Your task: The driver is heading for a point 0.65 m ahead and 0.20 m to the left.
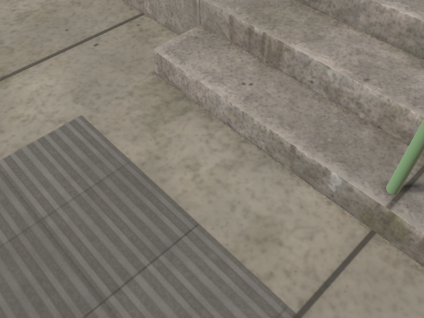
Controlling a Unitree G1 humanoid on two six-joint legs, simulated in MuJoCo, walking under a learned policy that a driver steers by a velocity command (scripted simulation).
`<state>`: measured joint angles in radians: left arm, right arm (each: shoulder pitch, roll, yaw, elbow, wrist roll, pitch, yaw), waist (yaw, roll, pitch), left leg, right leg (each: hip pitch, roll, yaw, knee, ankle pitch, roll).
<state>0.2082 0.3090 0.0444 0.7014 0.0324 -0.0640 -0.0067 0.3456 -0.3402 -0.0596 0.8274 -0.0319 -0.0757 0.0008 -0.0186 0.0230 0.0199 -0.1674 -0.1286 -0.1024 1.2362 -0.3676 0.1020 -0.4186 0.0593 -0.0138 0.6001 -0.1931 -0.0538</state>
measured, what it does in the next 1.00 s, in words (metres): walks ahead, turning left: left foot, then right foot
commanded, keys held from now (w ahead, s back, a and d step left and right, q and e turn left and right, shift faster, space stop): q+shift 1.00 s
